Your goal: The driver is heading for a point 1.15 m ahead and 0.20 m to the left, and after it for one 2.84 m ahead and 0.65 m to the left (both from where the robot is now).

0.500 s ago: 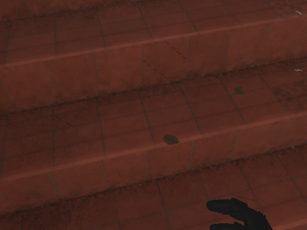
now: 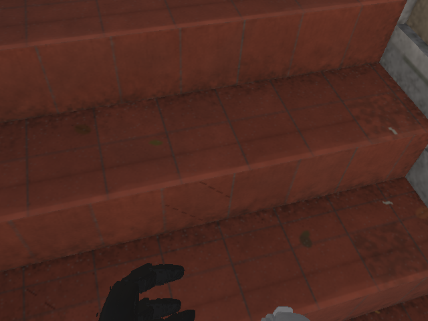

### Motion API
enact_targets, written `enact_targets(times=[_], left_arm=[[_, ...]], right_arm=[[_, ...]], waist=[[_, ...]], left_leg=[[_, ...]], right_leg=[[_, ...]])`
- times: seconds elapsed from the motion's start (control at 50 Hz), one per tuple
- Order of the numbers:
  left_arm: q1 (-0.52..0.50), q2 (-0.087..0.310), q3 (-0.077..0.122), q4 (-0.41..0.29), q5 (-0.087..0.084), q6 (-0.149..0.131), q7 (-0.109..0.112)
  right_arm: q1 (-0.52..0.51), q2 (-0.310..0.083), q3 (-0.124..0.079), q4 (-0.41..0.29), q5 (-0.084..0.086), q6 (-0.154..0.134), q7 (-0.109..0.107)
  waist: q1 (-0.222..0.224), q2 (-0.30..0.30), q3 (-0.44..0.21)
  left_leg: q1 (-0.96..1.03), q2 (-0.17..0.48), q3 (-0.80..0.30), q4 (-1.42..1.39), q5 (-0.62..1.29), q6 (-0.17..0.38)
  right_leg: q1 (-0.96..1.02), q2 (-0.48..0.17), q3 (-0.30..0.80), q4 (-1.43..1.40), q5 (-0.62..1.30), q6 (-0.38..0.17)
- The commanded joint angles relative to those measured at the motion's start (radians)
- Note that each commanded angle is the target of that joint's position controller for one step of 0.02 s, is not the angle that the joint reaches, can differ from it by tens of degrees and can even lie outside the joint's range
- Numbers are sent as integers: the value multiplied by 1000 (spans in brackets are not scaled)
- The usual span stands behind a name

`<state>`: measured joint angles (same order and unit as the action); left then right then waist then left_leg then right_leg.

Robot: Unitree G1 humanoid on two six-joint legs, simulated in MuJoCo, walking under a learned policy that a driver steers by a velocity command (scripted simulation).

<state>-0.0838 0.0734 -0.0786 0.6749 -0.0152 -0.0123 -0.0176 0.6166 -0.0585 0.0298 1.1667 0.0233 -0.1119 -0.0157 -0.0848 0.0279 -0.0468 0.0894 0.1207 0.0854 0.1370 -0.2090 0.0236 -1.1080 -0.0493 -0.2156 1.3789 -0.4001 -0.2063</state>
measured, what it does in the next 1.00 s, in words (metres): climbs: left foot 0.19 m higher, then right foot 0.19 m higher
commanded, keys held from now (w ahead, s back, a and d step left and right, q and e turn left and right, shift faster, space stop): w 1.00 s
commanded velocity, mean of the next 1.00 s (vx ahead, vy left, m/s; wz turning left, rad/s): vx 0.50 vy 0.00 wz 0.00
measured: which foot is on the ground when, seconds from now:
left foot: down 0.00-0.04, up 0.06-0.46, down 0.48-1.00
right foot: down 0.00-0.54, up 0.56-0.98, down 1.00-1.00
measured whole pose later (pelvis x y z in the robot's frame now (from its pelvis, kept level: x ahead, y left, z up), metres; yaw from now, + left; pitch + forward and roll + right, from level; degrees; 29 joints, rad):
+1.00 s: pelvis +0.57 -0.05 +0.38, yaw +0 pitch +7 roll -4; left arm -0.13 0.05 -0.06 0.58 -0.01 -0.02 0.00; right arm 0.58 -0.10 -0.02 1.10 0.03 -0.14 -0.02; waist -0.09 0.04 -0.04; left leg 0.04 0.11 0.04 0.17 -0.18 0.06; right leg -1.09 -0.03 -0.19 1.33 -0.37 -0.17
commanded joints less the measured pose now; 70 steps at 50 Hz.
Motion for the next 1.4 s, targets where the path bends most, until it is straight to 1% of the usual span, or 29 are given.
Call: enact_targets(times=[0.02,0.06,0.12,0.18,0.2,0.22,0.24,0.26,0.32,0.34,0.38,0.4,0.42,0.46,0.48,0.52,0.56,0.64,0.84,0.86,0.88,0.9,0.96,1.0,1.02,1.04,1.08,1.16,1.4], left_arm=[[421,145,80,89,29,-15,24],[457,358,172,157,38,15,41],[279,136,136,295,32,-50,21],[384,-34,92,420,55,-87,26],[340,73,91,362,153,-73,-57],[368,39,103,413,48,-106,-10],[385,98,92,407,158,-83,-62],[486,69,98,453,37,-123,-19],[550,78,73,492,15,-157,-22],[541,137,73,472,227,-87,-88],[431,194,78,412,181,-32,-124],[610,155,106,429,-25,-91,18],[628,126,85,447,-64,-113,66],[709,232,96,450,-42,-135,104],[680,394,105,513,95,-100,-97],[569,274,137,315,-42,-155,16],[399,158,151,220,56,-149,-35],[346,-66,78,9,70,-95,10],[-87,-27,49,-224,58,-43,50],[-222,55,10,-231,54,28,-14],[-233,44,10,-236,54,54,-28],[-223,-54,-2,-267,47,1,-11],[82,19,42,-113,-20,-18,21],[401,126,97,-23,27,-3,36],[443,162,66,-35,57,58,-3],[635,321,119,50,90,86,-35],[452,305,134,188,26,30,-51],[141,-54,34,309,88,-68,-69],[574,127,41,455,167,-91,-100]], right_arm=[[22,-343,-91,-90,31,-53,7],[-115,-214,-108,-180,-8,-59,64],[-318,-43,-77,-395,-74,-20,34],[-298,76,-21,-425,-47,9,15],[-375,-66,-37,-392,34,55,93],[-334,78,-10,-441,-31,39,30],[-402,-72,-28,-420,17,63,104],[-484,93,3,-463,-9,50,12],[-691,75,43,-581,-24,50,-38],[-736,-159,5,-604,13,101,53],[-797,-175,11,-618,-40,170,93],[-823,62,62,-609,-71,102,24],[-758,71,71,-535,-22,74,6],[-599,31,56,-469,9,69,-19],[-729,-91,55,-622,-56,178,90],[-203,-214,-32,-389,-72,86,-2],[-270,-329,-102,-296,-43,112,-51],[-381,-36,-52,-126,-67,24,-6],[-74,-176,-82,-89,-47,-41,12],[158,-55,-10,26,-219,29,67],[215,-99,-26,36,-220,48,92],[34,-185,-83,-98,-18,13,2],[-36,-287,-74,-136,37,-46,-39],[-90,-426,-136,-172,42,-81,4],[19,-151,-54,-103,-165,-24,215],[42,-209,-101,-74,-107,23,265],[-126,-152,-107,-120,-42,23,215],[-177,-28,-43,-172,-14,92,115],[-770,-124,-3,-412,-53,169,81]], waist=[[279,180,-359],[276,-133,-386],[66,-21,5],[-2,-23,115],[59,30,117],[-36,-81,119],[30,-73,82],[20,-117,111],[13,12,188],[40,-32,-121],[-18,-102,-105],[92,-86,-8],[88,-37,-32],[20,-149,-170],[-114,-481,-161],[-121,-97,-455],[-80,204,-247],[169,-93,120],[57,4,151],[-10,45,-229],[6,108,-127],[1,63,69],[140,36,-140],[298,158,-404],[349,-9,-514],[370,-197,-442],[209,-113,-64],[-29,63,-65],[121,-107,-24]], left_leg=[[-249,101,-54,635,1473,125],[-619,-193,-146,1602,230,55],[-989,-104,-194,1975,259,113],[-1176,-122,-241,2016,235,168],[-1206,-131,-339,1956,284,305],[-1219,-164,-241,1951,181,191],[-1346,-166,-280,2173,115,322],[-1459,-218,-188,2337,33,205],[-1497,-146,-122,2033,-50,170],[-1444,-130,-120,1879,210,278],[-1260,-84,20,1683,43,250],[-1156,-95,152,1597,-38,167],[-895,-109,215,1362,-92,153],[-706,-208,234,1251,-306,143],[-911,-251,75,966,-357,120],[-325,-48,-316,880,-508,266],[-350,102,-1091,146,-883,389],[-663,66,-493,300,-413,135],[-161,102,-239,5,-117,158],[-53,71,-298,166,64,173],[5,77,-226,127,247,162],[-195,109,-164,-232,177,180],[-360,103,-49,25,1320,223],[-114,127,-80,492,1526,172],[-678,8,-278,831,1133,227],[-836,-226,-449,1474,419,191],[-1192,-193,-439,1982,460,192],[-1285,-76,-364,2022,393,277],[-1761,-1,-72,1845,96,212]], right_leg=[[957,46,250,-354,-74,-32],[970,-292,1201,-1114,-440,-147],[628,-260,790,-989,-399,-27],[595,-171,423,-964,46,66],[522,-197,422,-1049,195,32],[592,-178,317,-1039,143,63],[600,-163,370,-1118,158,9],[721,-199,320,-1119,152,31],[694,-126,192,-1209,120,123],[709,-95,217,-1161,196,52],[577,-126,172,-1359,486,-51],[795,-143,160,-1450,444,-3],[723,-96,111,-1423,727,30],[974,-172,85,-1166,1777,-18],[1174,-319,203,-1091,2389,-216],[932,-152,115,-479,1819,12],[388,126,263,370,431,58],[12,92,393,753,369,33],[-485,-43,183,740,-8,51],[-543,-9,299,578,134,-92],[-594,-51,236,469,140,-121],[-221,-37,8,310,19,-2],[641,100,-89,-51,-42,33],[873,122,106,-349,-21,17],[1216,-102,742,-698,169,-215],[1130,-284,1319,-1075,-106,-273],[760,-283,1106,-1083,-484,-166],[559,-228,455,-1027,-2,-9],[1042,-304,145,-1292,132,-58]])
Keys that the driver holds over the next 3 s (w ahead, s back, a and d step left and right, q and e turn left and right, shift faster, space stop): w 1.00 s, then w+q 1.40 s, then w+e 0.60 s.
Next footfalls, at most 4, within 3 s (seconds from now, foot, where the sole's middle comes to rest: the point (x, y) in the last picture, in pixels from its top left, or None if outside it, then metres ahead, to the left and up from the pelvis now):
0.48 left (169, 289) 0.43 0.08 -0.41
1.00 right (261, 116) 0.78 -0.16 -0.23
1.54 left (152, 3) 0.96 0.10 -0.04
2.02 right None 1.30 -0.02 0.15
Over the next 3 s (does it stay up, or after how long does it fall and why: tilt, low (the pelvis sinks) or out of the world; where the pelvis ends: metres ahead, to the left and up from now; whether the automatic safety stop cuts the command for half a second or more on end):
stays up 1.47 0.34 0.92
